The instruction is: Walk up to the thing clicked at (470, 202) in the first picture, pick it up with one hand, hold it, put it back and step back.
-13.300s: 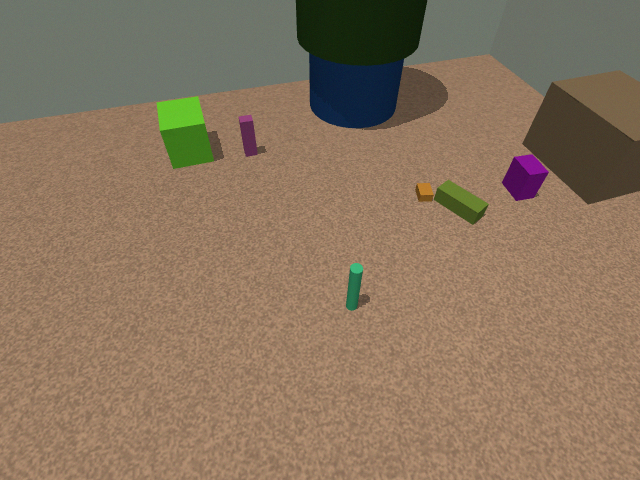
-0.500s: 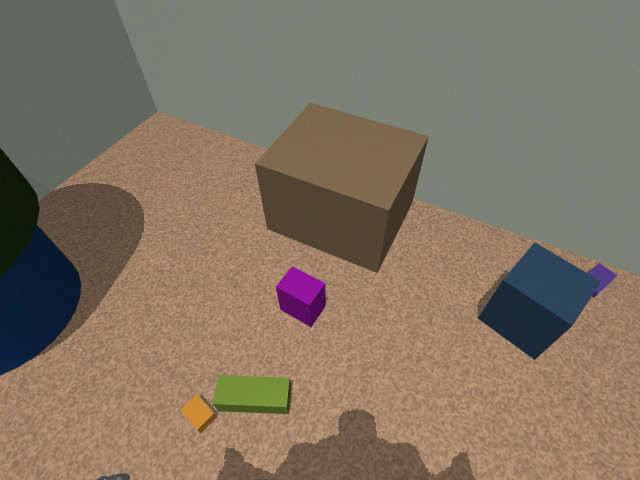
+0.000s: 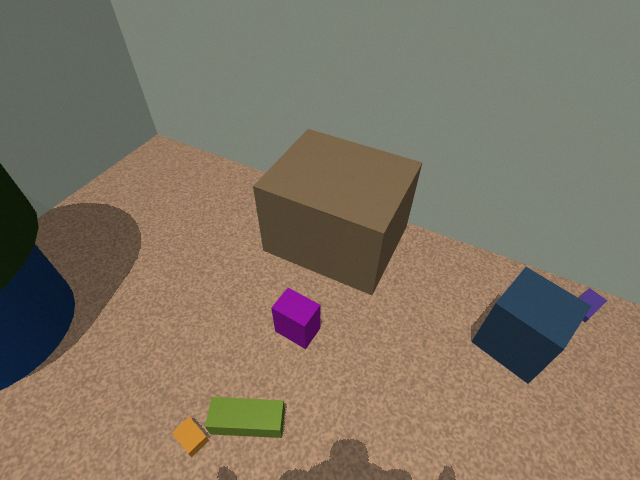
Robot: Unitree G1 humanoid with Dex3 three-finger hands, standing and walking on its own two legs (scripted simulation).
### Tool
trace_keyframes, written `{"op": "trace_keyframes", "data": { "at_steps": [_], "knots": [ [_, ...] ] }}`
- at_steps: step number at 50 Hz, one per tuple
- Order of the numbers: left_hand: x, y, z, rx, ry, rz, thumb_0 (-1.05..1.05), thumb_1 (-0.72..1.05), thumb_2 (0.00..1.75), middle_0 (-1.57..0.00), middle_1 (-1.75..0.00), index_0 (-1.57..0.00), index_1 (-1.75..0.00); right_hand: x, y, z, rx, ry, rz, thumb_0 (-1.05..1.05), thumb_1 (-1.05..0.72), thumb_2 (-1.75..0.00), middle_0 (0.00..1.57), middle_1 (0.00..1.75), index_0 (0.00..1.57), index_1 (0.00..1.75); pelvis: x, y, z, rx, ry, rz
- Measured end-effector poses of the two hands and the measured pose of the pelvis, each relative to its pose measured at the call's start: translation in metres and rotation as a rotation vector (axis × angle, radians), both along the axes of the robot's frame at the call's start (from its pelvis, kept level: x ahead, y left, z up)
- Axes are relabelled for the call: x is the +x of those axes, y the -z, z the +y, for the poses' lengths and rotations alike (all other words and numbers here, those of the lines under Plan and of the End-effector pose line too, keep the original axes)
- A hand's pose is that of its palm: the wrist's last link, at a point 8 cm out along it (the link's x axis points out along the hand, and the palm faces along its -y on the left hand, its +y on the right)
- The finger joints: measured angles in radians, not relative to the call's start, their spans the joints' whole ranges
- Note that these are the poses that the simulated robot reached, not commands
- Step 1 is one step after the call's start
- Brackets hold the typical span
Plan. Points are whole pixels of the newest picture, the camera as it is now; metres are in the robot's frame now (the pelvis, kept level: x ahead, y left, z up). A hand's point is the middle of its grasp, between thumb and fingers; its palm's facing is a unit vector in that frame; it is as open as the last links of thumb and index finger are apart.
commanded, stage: walk up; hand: left
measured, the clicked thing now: (246, 417) +0.42 +0.23 -0.74
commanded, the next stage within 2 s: stand in 0.66 s
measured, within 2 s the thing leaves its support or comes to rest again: neither
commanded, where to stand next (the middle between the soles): +0.03 +0.00 m, yaw +0 degrees
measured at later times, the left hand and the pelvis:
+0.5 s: hand out of the picture +0.08 +0.25 -0.15, palm faces +0.02 -0.95 -0.31, open 7.4 cm; pelvis +0.00 +0.00 +0.00, yaw +0 degrees
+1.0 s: hand out of the picture +0.08 +0.26 -0.14, palm faces -0.01 -0.93 -0.36, open 7.4 cm; pelvis -0.01 +0.00 +0.01, yaw +0 degrees
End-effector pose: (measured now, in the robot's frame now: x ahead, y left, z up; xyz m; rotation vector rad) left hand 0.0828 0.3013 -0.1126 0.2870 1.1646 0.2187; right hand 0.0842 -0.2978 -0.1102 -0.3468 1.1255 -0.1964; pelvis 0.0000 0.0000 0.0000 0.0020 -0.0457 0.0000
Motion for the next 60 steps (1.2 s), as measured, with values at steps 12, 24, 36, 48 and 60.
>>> {"op": "trace_keyframes", "data": {
  "at_steps": [12, 24, 36, 48, 60],
  "knots": [
    [-0.006, -0.002, -0.001, 0.008, -0.017, 0.024, 0.00, 0.90, 0.90, -0.20, -0.30, -0.20, -0.30, -0.004, 0.003, -0.001, 0.009, 0.002, 0.029, 0.01, -0.90, -0.90, 0.21, 0.30, 0.20, 0.30, -0.001, -0.002, -0.003, 0.002, 0.002, 0.001],
    [-0.011, 0.006, -0.011, -0.021, -0.012, 0.045, 0.00, 0.90, 0.90, -0.20, -0.30, -0.20, -0.30, -0.023, 0.000, -0.008, -0.009, 0.031, 0.069, 0.01, -0.90, -0.90, 0.21, 0.30, 0.20, 0.30, -0.003, -0.003, -0.004, 0.001, 0.006, 0.001],
    [-0.010, 0.004, -0.008, -0.014, 0.004, 0.049, 0.00, 0.90, 0.90, -0.20, -0.30, -0.20, -0.30, -0.032, 0.003, -0.003, 0.002, 0.044, 0.090, 0.01, -0.90, -0.90, 0.21, 0.30, 0.20, 0.30, -0.005, -0.004, -0.001, 0.000, 0.009, 0.003],
    [-0.012, -0.006, 0.000, 0.023, 0.023, 0.030, 0.00, 0.90, 0.90, -0.20, -0.30, -0.20, -0.30, -0.029, 0.009, 0.009, 0.040, 0.027, 0.084, 0.01, -0.90, -0.90, 0.21, 0.30, 0.20, 0.30, -0.013, -0.006, 0.003, 0.000, 0.006, -0.004],
    [-0.032, -0.002, 0.004, 0.023, 0.018, 0.065, 0.00, 0.90, 0.90, -0.20, -0.30, -0.20, -0.30, -0.043, 0.008, 0.007, 0.035, 0.030, 0.112, 0.01, -0.90, -0.90, 0.21, 0.30, 0.20, 0.30, -0.019, -0.006, 0.004, 0.001, 0.004, 0.002]
  ]
}}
